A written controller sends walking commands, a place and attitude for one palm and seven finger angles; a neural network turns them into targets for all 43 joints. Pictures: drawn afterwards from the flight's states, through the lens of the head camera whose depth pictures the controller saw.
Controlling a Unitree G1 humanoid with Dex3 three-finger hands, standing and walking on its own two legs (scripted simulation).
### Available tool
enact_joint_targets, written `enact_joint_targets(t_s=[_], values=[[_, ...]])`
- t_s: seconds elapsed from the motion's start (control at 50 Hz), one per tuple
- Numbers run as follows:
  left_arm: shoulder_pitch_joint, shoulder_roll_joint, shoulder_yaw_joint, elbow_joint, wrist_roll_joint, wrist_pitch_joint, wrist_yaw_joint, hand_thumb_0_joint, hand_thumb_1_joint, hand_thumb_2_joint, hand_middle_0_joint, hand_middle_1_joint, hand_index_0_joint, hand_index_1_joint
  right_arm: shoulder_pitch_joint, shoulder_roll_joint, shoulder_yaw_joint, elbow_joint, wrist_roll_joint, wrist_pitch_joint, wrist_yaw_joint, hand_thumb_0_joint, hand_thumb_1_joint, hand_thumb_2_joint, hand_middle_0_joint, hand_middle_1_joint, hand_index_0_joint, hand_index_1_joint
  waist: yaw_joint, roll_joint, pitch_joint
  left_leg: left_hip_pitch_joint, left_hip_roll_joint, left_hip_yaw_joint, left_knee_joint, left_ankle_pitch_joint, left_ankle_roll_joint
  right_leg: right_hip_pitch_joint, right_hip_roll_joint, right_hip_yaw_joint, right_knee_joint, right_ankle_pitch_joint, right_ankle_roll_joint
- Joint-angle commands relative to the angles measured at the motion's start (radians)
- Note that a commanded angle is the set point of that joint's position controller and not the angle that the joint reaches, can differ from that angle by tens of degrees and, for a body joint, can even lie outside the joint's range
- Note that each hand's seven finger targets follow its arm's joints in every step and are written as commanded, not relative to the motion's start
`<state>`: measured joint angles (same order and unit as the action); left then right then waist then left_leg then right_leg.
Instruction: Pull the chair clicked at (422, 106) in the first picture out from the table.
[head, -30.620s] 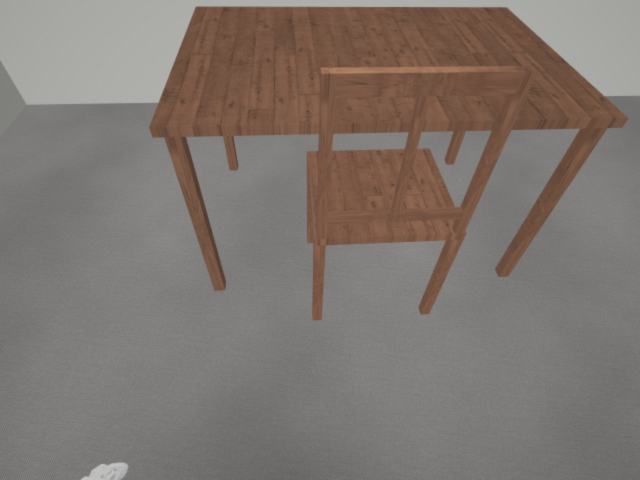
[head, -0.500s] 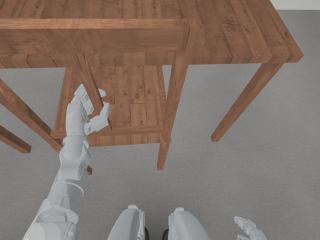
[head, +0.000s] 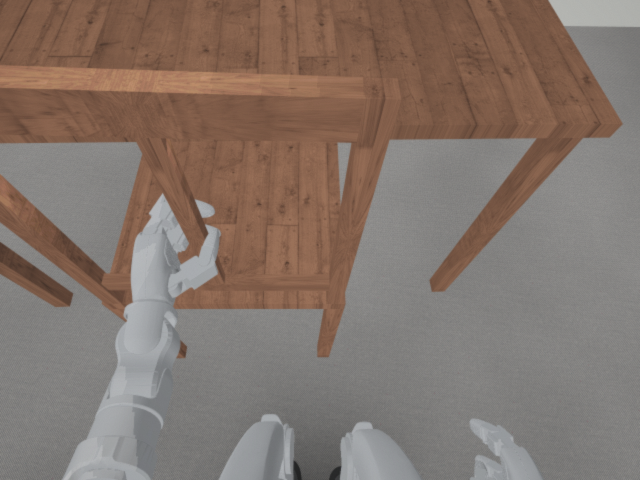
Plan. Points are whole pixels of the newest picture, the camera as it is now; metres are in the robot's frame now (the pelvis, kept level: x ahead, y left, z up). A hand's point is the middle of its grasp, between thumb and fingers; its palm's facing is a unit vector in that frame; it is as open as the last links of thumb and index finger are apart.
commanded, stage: step backward, pulling the chair out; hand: left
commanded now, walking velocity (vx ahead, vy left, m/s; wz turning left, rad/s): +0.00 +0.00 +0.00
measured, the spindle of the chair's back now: (193, 226) +0.41 +0.17 +0.03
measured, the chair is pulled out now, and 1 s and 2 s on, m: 0.02 0.13 0.28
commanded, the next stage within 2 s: none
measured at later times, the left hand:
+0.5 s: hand (201, 257) +0.37 +0.15 +0.04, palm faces -0.03 -0.98 -0.17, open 5.5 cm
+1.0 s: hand (224, 327) +0.28 +0.11 +0.04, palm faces +0.04 -0.98 -0.19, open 5.6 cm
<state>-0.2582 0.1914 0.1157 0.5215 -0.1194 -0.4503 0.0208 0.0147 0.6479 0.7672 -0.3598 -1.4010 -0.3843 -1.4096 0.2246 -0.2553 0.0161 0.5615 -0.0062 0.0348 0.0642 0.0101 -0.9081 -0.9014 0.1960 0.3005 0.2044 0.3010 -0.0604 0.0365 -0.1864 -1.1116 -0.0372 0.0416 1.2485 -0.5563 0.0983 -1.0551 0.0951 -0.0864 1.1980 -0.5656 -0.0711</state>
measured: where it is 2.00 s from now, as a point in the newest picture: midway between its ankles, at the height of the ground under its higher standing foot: outside the picture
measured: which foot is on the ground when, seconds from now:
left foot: down 0.00-0.86, up 0.88-1.00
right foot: down 0.00-1.00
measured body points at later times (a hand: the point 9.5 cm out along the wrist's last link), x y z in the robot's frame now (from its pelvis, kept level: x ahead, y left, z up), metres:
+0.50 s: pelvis +0.01 +0.02 +0.10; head +0.10 +0.02 +0.54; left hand +0.36 +0.20 +0.05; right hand +0.08 -0.25 -0.02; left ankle +0.01 +0.06 -0.63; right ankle +0.00 -0.09 -0.62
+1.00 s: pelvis -0.05 -0.04 +0.11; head +0.04 -0.05 +0.55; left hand +0.28 +0.17 +0.05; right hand +0.07 -0.31 -0.02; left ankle -0.07 +0.09 -0.59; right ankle -0.01 -0.12 -0.63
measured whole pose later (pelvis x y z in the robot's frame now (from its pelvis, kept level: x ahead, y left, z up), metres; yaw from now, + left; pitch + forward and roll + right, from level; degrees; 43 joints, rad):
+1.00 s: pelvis -0.05 -0.04 +0.11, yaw +1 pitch +5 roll +1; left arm -0.40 0.18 0.04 0.96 -0.06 -0.16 0.07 0.09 0.66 0.76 -0.28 -1.14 -0.49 -1.45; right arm 0.17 -0.28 -0.01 0.69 0.07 0.10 -0.08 0.01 -0.91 -0.90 0.20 0.30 0.21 0.30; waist -0.04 0.01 0.10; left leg -0.46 -0.05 -0.05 0.81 -0.48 -0.01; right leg -0.37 0.02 -0.03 0.44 -0.16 -0.06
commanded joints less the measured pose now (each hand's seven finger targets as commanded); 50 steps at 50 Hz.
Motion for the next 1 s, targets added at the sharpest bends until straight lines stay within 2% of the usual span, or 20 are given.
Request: enact_joint_targets(t_s=[0.0, 0.04, 0.06, 0.08, 0.1, 0.12, 0.14, 0.18, 0.24, 0.34, 0.42, 0.48, 0.56, 0.64, 0.7, 0.76, 0.82, 0.86, 0.92, 0.98], values=[[-0.154, 0.099, 0.015, -0.211, -0.007, -0.060, -0.004, 0.000, 0.900, 0.900, -0.500, -1.450, -0.500, -1.450, 0.050, -0.144, -0.058, -0.104, 0.005, -0.036, -0.012, 0.000, -0.900, -0.900, 0.200, 0.300, 0.200, 0.300, 0.001, 0.021, -0.416, 0.379, 0.048, -0.144, -0.126, 0.489, -0.087, 0.179, -0.051, 0.089, -0.122, 0.432, 0.034], [-0.150, 0.102, 0.015, -0.214, -0.008, -0.057, -0.003, 0.000, 0.900, 0.900, -0.500, -1.450, -0.500, -1.450, 0.045, -0.144, -0.056, -0.106, 0.006, -0.036, -0.015, 0.000, -0.900, -0.900, 0.200, 0.300, 0.200, 0.300, 0.000, 0.004, -0.408, 0.367, 0.047, -0.143, -0.129, 0.482, -0.084, 0.188, -0.050, 0.089, -0.123, 0.433, 0.033], [-0.193, 0.061, -0.033, -0.238, -0.007, -0.058, -0.003, 0.000, 0.900, 0.900, -0.500, -1.450, -0.500, -1.450, 0.043, -0.142, -0.055, -0.109, 0.007, -0.038, -0.016, 0.000, -0.900, -0.900, 0.200, 0.300, 0.200, 0.300, -0.015, 0.026, -0.409, 0.385, 0.048, -0.149, -0.125, 0.493, -0.084, 0.165, -0.052, 0.086, -0.121, 0.431, 0.034], [-0.412, 0.361, 0.081, -0.426, 0.086, 0.040, 0.060, 0.000, 0.900, 0.900, -0.500, -1.450, -0.500, -1.450, 0.154, -0.143, -0.067, -0.141, 0.064, 0.053, -0.050, 0.000, -0.900, -0.900, 0.200, 0.300, 0.200, 0.300, 0.006, 0.079, -0.664, 0.715, 0.055, -0.114, -0.317, 0.479, -0.063, 0.580, -0.129, 0.229, -0.328, 0.514, 0.074], [-0.407, 0.300, 0.039, -0.438, 0.086, 0.097, 0.085, 0.000, 0.900, 0.900, -0.500, -1.450, -0.500, -1.450, 0.150, -0.121, -0.069, -0.169, 0.078, 0.072, -0.078, 0.000, -0.900, -0.900, 0.200, 0.300, 0.200, 0.300, -0.009, 0.119, -0.617, 0.783, 0.041, -0.099, -0.365, 0.513, -0.056, 0.645, -0.136, 0.229, -0.379, 0.659, 0.089], [-0.363, 0.275, 0.022, -0.428, 0.088, 0.130, 0.098, 0.000, 0.900, 0.900, -0.500, -1.450, -0.500, -1.450, 0.157, -0.122, -0.067, -0.174, 0.080, 0.075, -0.093, 0.000, -0.900, -0.900, 0.200, 0.300, 0.200, 0.300, -0.010, 0.102, -0.585, 0.783, 0.044, -0.101, -0.386, 0.554, -0.053, 0.668, -0.146, 0.213, -0.378, 0.754, 0.098], [-0.292, 0.254, 0.015, -0.343, 0.097, 0.172, 0.104, 0.000, 0.900, 0.900, -0.500, -1.450, -0.500, -1.450, 0.118, -0.117, -0.058, -0.168, 0.082, 0.087, -0.106, 0.000, -0.900, -0.900, 0.200, 0.300, 0.200, 0.300, -0.005, 0.130, -0.516, 0.777, 0.054, -0.118, -0.417, 0.577, -0.056, 0.610, -0.147, 0.202, -0.373, 0.735, 0.093], [-0.206, 0.164, -0.054, -0.126, 0.101, 0.243, 0.101, 0.000, 0.900, 0.900, -0.500, -1.450, -0.500, -1.450, 0.083, -0.118, -0.037, -0.135, 0.085, 0.118, -0.125, 0.000, -0.900, -0.900, 0.200, 0.300, 0.200, 0.300, -0.008, 0.069, -0.301, 0.714, 0.099, -0.183, -0.507, 0.554, -0.046, 0.534, -0.135, 0.171, -0.405, 0.613, 0.098], [-0.297, 0.168, -0.069, 0.022, 0.097, 0.275, 0.100, 0.000, 0.900, 0.900, -0.500, -1.450, -0.500, -1.450, 0.072, -0.135, -0.023, -0.101, 0.085, 0.131, -0.151, 0.000, -0.900, -0.900, 0.200, 0.300, 0.200, 0.300, -0.005, -0.057, -0.143, 0.669, 0.141, -0.211, -0.608, 0.529, -0.019, 0.609, -0.144, 0.179, -0.500, 0.601, 0.111], [-0.385, 0.174, -0.064, 0.133, 0.103, 0.243, 0.079, 0.000, 0.900, 0.900, -0.500, -1.450, -0.500, -1.450, 0.096, -0.139, -0.039, -0.051, 0.070, 0.124, -0.170, 0.000, -0.900, -0.900, 0.200, 0.300, 0.200, 0.300, -0.002, 0.037, -0.198, 0.952, 0.196, -0.237, -0.672, 0.947, -0.042, 0.637, -0.144, 0.167, -0.554, 0.655, 0.094], [-0.343, 0.163, -0.061, 0.148, 0.109, 0.229, 0.057, 0.000, 0.900, 0.900, -0.500, -1.450, -0.500, -1.450, 0.082, -0.123, -0.053, -0.033, 0.041, 0.112, -0.140, 0.000, -0.900, -0.900, 0.200, 0.300, 0.200, 0.300, 0.010, 0.212, -0.203, 1.192, 0.255, -0.290, -0.716, 1.289, -0.094, 0.548, -0.117, 0.141, -0.558, 0.262, 0.052], [-0.270, 0.153, -0.054, 0.147, 0.101, 0.225, 0.046, 0.000, 0.900, 0.900, -0.500, -1.450, -0.500, -1.450, 0.058, -0.122, -0.055, -0.044, 0.027, 0.102, -0.120, 0.000, -0.900, -0.900, 0.200, 0.300, 0.200, 0.300, 0.032, 0.186, -0.179, 1.198, 0.275, -0.305, -0.752, 1.281, -0.092, 0.597, -0.109, 0.141, -0.580, 0.206, 0.040], [-0.221, 0.161, -0.041, 0.131, 0.104, 0.212, 0.040, 0.000, 0.900, 0.900, -0.500, -1.450, -0.500, -1.450, 0.054, -0.134, -0.062, -0.047, 0.025, 0.089, -0.121, 0.000, -0.900, -0.900, 0.200, 0.300, 0.200, 0.300, 0.033, 0.055, -0.186, 1.171, 0.266, -0.269, -0.737, 1.253, -0.088, 0.705, -0.119, 0.136, -0.669, 0.424, 0.033], [-0.286, 0.166, -0.043, 0.123, 0.116, 0.206, 0.038, 0.000, 0.900, 0.900, -0.500, -1.450, -0.500, -1.450, 0.055, -0.140, -0.070, -0.023, 0.024, 0.077, -0.123, 0.000, -0.900, -0.900, 0.200, 0.300, 0.200, 0.300, 0.019, 0.112, -0.171, 1.197, 0.283, -0.259, -0.764, 1.227, -0.085, 0.672, -0.120, 0.129, -0.635, 0.336, 0.035], [-0.320, 0.179, -0.041, 0.143, 0.121, 0.208, 0.049, 0.000, 0.900, 0.900, -0.500, -1.450, -0.500, -1.450, 0.040, -0.132, -0.061, -0.005, 0.021, 0.066, -0.123, 0.000, -0.900, -0.900, 0.200, 0.300, 0.200, 0.300, 0.023, 0.178, -0.143, 1.163, 0.284, -0.250, -0.778, 1.083, -0.052, 0.674, -0.133, 0.140, -0.647, 0.280, 0.035], [-0.332, 0.222, -0.020, 0.176, 0.107, 0.214, 0.056, 0.000, 0.900, 0.900, -0.500, -1.450, -0.500, -1.450, 0.029, -0.145, -0.057, 0.010, 0.035, 0.058, -0.140, 0.000, -0.900, -0.900, 0.200, 0.300, 0.200, 0.300, 0.034, 0.115, -0.109, 1.001, 0.254, -0.235, -0.773, 0.832, -0.026, 0.784, -0.158, 0.163, -0.712, 0.459, 0.030], [-0.349, 0.217, -0.048, 0.210, 0.087, 0.227, 0.063, 0.000, 0.900, 0.900, -0.500, -1.450, -0.500, -1.450, 0.034, -0.133, -0.059, 0.009, 0.064, 0.053, -0.152, 0.000, -0.900, -0.900, 0.200, 0.300, 0.200, 0.300, 0.007, -0.086, -0.125, 0.889, 0.118, -0.122, -0.653, 0.506, -0.081, 0.869, -0.304, 0.299, -0.810, 0.857, 0.022], [-0.381, 0.260, -0.031, 0.256, 0.087, 0.242, 0.072, 0.000, 0.900, 0.900, -0.500, -1.450, -0.500, -1.450, 0.024, -0.143, -0.063, 0.012, 0.077, 0.050, -0.155, 0.000, -0.900, -0.900, 0.200, 0.300, 0.200, 0.300, 0.012, -0.156, -0.087, 0.758, 0.027, -0.097, -0.498, 0.112, -0.112, 0.909, -0.430, 0.394, -0.871, 0.976, 0.000], [-0.402, 0.210, -0.060, 0.274, 0.097, 0.261, 0.067, 0.000, 0.900, 0.900, -0.500, -1.450, -0.500, -1.450, -0.018, -0.135, -0.061, 0.035, 0.077, 0.039, -0.150, 0.000, -0.900, -0.900, 0.200, 0.300, 0.200, 0.300, 0.042, -0.093, -0.087, 0.657, 0.035, -0.166, -0.348, 0.021, -0.113, 0.959, -0.505, 0.385, -0.856, 1.013, -0.028], [-0.367, 0.221, -0.044, 0.277, 0.100, 0.280, 0.074, 0.000, 0.900, 0.900, -0.500, -1.450, -0.500, -1.450, -0.029, -0.127, -0.053, 0.050, 0.080, 0.044, -0.154, 0.000, -0.900, -0.900, 0.200, 0.300, 0.200, 0.300, 0.036, -0.019, -0.141, 0.653, 0.048, -0.175, -0.398, 0.045, -0.128, 1.062, -0.494, 0.307, -0.792, 1.116, -0.042]])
